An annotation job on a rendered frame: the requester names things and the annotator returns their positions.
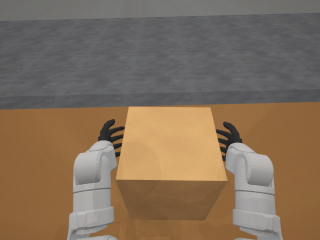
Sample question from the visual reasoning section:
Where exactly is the carton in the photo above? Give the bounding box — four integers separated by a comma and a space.
116, 106, 228, 221

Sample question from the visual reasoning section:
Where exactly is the left robot hand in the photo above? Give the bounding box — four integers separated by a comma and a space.
98, 119, 125, 157

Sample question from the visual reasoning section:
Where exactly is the robot right forearm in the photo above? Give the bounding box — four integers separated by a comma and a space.
225, 142, 283, 240

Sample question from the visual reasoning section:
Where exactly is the robot left forearm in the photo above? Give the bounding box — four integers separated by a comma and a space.
67, 140, 117, 240

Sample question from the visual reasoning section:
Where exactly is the right robot hand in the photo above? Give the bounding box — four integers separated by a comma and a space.
215, 121, 242, 161

